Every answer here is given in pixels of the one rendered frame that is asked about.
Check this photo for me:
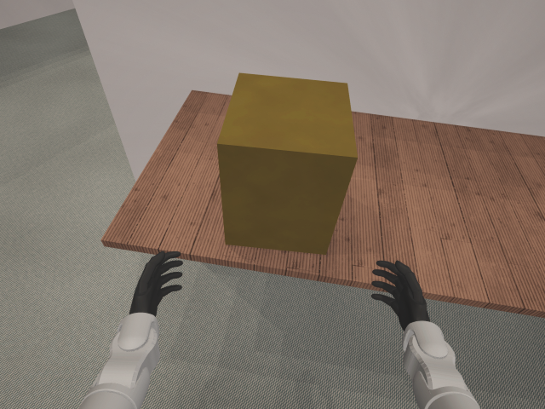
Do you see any left robot hand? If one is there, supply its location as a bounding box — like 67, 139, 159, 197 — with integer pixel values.
129, 251, 183, 317

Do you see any table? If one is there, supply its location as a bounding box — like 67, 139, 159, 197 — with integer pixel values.
101, 90, 545, 318

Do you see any left robot forearm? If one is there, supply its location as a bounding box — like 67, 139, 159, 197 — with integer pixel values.
78, 313, 160, 409

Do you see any right robot forearm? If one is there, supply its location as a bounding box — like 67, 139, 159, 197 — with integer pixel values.
402, 321, 480, 409

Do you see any right robot hand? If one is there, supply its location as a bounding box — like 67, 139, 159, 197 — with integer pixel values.
371, 261, 430, 330

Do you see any carton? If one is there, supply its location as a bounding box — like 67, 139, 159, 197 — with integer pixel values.
217, 73, 358, 255

